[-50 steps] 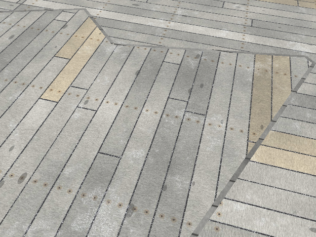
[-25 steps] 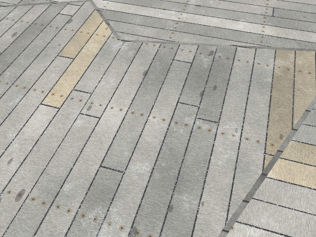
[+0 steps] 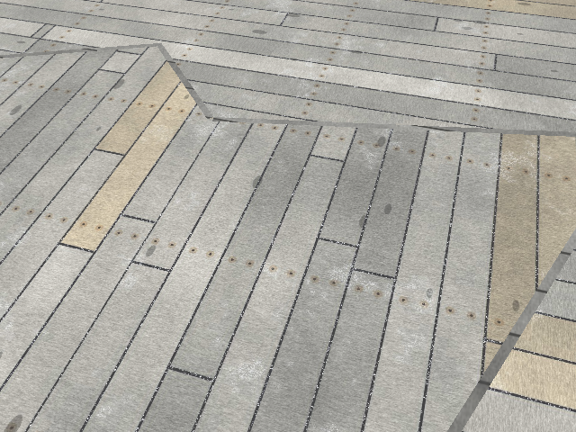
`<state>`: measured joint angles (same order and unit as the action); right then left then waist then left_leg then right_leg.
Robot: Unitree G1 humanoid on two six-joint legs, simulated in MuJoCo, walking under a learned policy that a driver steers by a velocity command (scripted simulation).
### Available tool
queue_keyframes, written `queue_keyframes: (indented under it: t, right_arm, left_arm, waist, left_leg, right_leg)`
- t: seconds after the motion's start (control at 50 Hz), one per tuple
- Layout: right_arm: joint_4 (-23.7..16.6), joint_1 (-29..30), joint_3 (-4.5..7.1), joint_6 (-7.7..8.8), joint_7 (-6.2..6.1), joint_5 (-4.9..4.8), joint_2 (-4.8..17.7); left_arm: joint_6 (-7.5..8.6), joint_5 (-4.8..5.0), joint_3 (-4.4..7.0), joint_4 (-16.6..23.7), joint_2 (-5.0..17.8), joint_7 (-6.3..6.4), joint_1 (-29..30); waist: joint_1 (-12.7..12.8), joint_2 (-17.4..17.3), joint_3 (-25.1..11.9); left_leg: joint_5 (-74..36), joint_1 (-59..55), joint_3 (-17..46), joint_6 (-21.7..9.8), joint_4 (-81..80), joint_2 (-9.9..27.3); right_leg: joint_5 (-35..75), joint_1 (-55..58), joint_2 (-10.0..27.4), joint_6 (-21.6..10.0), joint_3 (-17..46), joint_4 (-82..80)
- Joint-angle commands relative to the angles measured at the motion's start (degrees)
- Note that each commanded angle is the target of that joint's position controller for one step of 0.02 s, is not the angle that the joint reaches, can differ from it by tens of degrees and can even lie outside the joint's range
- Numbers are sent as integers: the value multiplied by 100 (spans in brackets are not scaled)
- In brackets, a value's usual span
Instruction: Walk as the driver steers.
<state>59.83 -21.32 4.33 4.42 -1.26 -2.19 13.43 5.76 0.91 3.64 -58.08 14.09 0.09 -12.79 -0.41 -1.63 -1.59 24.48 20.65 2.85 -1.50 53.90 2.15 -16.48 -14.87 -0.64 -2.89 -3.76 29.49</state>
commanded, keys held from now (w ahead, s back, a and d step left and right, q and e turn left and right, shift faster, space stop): w+q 0.38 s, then q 0.44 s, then no key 0.18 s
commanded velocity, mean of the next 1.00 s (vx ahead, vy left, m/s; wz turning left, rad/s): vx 0.28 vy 0.00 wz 0.46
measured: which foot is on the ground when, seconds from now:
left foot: up 0.00-0.38, down 0.40-0.90, up 0.92-1.00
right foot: down 0.00-0.38, up 0.40-0.88, down 0.90-1.00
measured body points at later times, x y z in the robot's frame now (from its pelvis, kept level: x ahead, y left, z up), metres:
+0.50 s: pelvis +0.25 +0.06 -0.01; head +0.29 +0.07 +0.43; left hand +0.22 +0.33 -0.15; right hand +0.48 -0.15 -0.12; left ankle +0.32 +0.13 -0.74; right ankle +0.12 -0.11 -0.61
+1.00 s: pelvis +0.41 +0.06 +0.00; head +0.44 +0.07 +0.45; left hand +0.42 +0.38 -0.09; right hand +0.67 -0.11 -0.11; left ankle +0.30 +0.13 -0.67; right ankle +0.52 -0.01 -0.74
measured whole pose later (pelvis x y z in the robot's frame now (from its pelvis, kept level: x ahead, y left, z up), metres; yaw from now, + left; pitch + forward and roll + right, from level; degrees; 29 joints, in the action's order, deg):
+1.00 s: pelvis +0.41 +0.06 +0.00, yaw +31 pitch +3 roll +0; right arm 40.1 -10.4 4.0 -1.2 -2.5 -0.3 17.9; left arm 2.8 -1.1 2.8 -42.7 14.5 1.0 -5.5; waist -0.3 -1.8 1.5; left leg 32.5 25.2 8.8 1.8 60.2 -8.3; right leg -8.9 -21.8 -1.3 -0.8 2.8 28.0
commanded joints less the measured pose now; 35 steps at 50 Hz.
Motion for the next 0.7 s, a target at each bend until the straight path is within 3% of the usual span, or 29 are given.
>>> queue_keyframes:
  t: [0.02, 0.06, 0.1, 0.16, 0.22, 0.26, 0.3, 0.34, 0.36, 0.38, 0.4, 0.42, 0.44, 0.46, 0.48, 0.5, 0.52, 0.56, 0.6, 0.64, 0.7]
  right_arm:
    - [-615, 710, 63, 244, 62, -63, 464]
    - [-566, 695, 97, 172, 68, 2, 389]
    - [-587, 706, 65, 89, 128, 23, 180]
    - [-959, 1386, -15, 59, 188, 54, 36]
    - [-1302, 2089, -115, 41, 302, 88, -52]
    - [-1490, 2374, -141, 13, 387, 76, -25]
    - [-1665, 2484, -118, 0, 465, 72, 66]
    - [-1749, 2243, -11, -20, 528, 69, 302]
    - [-1676, 1732, 95, -40, 549, 55, 516]
    - [-1490, 894, 260, -62, 529, 47, 832]
    - [-1349, 96, 444, -119, 408, 87, 1265]
    - [-1455, 230, 476, -107, 335, 185, 1776]
    - [-1519, -17, 372, -96, 304, 241, 1427]
    - [-1581, 378, 294, -45, 289, 265, 1171]
    - [-1690, 859, 241, -5, 306, 181, 975]
    - [-1806, 1246, 199, -9, 309, 146, 842]
    - [-1880, 1402, 164, -19, 291, 195, 785]
    - [-1902, 1392, 172, -21, 268, 233, 892]
    - [-1898, 1268, 223, -37, 200, 256, 1081]
    - [-1922, 1167, 248, -132, 117, 197, 1158]
    - [-1962, 1018, 253, -307, 0, 106, 1170]
  left_arm:
    - [112, -59, 28, -21, 567, -44, -792]
    - [90, -96, -59, -1, 324, -73, -597]
    - [64, -174, -57, -88, 380, -24, -807]
    - [53, -206, -48, -48, 556, 71, -709]
    - [65, -134, -26, -80, 698, 149, -917]
    - [34, -79, -10, -143, 716, 159, -1113]
    - [-33, -49, 22, -131, 792, 165, -1112]
    - [-119, -53, 79, -40, 955, 209, -1020]
    - [-179, -79, 106, 27, 1032, 234, -937]
    - [-214, -72, 116, 123, 1086, 236, -797]
    - [-180, -103, 89, 288, 1054, 228, -731]
    - [-12, -234, -187, 553, 81, 79, -1440]
    - [255, -21, -112, 685, 538, -16, -902]
    - [338, 150, -25, 915, 801, -20, -337]
    - [337, 99, -9, 943, 814, 36, -204]
    - [261, -3, 65, 902, 870, 113, -194]
    - [145, -40, 119, 936, 915, 142, -313]
    - [-49, -115, 130, 1077, 712, 188, -397]
    - [-145, -199, 113, 1240, 591, 246, -212]
    - [-211, -214, 96, 1389, 564, 277, 98]
    - [-275, -159, 73, 1598, 576, 245, 652]
  waist:
    - [355, 736, 529]
    - [197, 682, 587]
    - [164, 668, 510]
    - [188, 470, 732]
    - [355, 457, 847]
    - [394, 392, 938]
    - [282, 433, 877]
    - [7, 696, 489]
    - [-299, 837, 159]
    - [-747, 814, -302]
    - [-1103, 359, -735]
    - [-257, -1199, -1451]
    - [-623, -656, -2178]
    - [-575, -422, -1380]
    - [-295, 198, -797]
    - [-51, 495, -422]
    - [148, 462, -295]
    - [319, 283, -217]
    - [327, 67, -282]
    - [240, -123, -432]
    - [34, -296, -576]
  left_leg:
    - [-725, 3235, 410, -362, 1533, 367]
    - [-1340, 2792, 384, -381, 1059, 463]
    - [-1718, 2617, 232, -294, 881, 381]
    - [-2444, 2419, 46, -187, -319, 272]
    - [-2963, 1940, -417, -189, -1270, 198]
    - [-2886, 1955, -528, -283, -1601, 152]
    - [-2535, 1805, -700, -453, -1818, 12]
    - [-1972, 1172, -1017, -667, -1754, -328]
    - [-1705, 502, -1111, -794, -1718, -534]
    - [-1867, -736, -1063, -985, -2044, -716]
    - [-2010, -2382, -35, -1251, -2294, -195]
    - [-2541, -4357, 3291, -2464, -2589, 1600]
    - [-2974, -4478, 4282, -2618, -3330, 1885]
    - [-3831, -3817, 3196, -2240, -3336, 1635]
    - [-4383, -2815, 2351, -1969, -3382, 1317]
    - [-4606, -1932, 1812, -1765, -3481, 1073]
    - [-4728, -1268, 1511, -1688, -3602, 933]
    - [-5129, -545, 1221, -1677, -3692, 745]
    - [-5516, -298, 974, -1626, -3621, 553]
    - [-5349, -381, 934, -1474, -3475, 428]
    - [-4431, -606, 1160, -1150, -3297, 342]
  right_leg:
    - [-551, 1994, 1952, -873, 2524, -1946]
    - [1021, 1597, 1559, -522, 1382, -1994]
    - [1988, 1454, 1432, -519, 791, -2013]
    - [2265, 1058, 1319, -507, 196, -2237]
    - [2290, 973, 1361, -475, -224, -2408]
    - [2583, 1373, 1487, -458, -399, -2276]
    - [3765, 1829, 1600, -386, -596, -1857]
    - [5840, 2180, 1677, -288, -762, -1010]
    - [6568, 2168, 1671, -242, -817, -197]
    - [6510, 1762, 1538, -140, -855, 959]
    - [4979, 410, 1241, 109, -830, 2701]
    - [-1382, -2108, -85, 492, -338, 5136]
    - [-1815, -2477, -215, 395, 949, 5855]
    - [-1356, -2789, 120, 271, 1037, 5676]
    - [-926, -2601, 380, 271, 972, 5153]
    - [-779, -2303, 531, 335, 867, 4751]
    - [-692, -1879, 641, 372, 882, 4503]
    - [-550, -1507, 619, 522, 791, 3896]
    - [-138, -1480, 466, 652, 695, 3212]
    - [334, -1560, 336, 743, 697, 2555]
    - [981, -1563, 178, 777, 809, 1696]
Keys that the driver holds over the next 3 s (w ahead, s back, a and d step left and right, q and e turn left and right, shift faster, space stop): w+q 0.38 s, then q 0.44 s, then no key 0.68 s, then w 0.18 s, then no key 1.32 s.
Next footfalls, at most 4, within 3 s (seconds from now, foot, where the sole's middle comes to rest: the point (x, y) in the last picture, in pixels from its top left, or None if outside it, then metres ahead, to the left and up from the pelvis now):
0.40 left None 0.36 0.14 -0.77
0.90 right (289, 404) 0.59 0.05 -0.77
1.24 left None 0.37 0.20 -0.77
2.12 left None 0.52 0.28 -0.77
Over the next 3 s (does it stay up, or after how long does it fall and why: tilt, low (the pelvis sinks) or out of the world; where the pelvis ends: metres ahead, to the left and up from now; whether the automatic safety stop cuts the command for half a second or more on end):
stays up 0.53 0.13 0.00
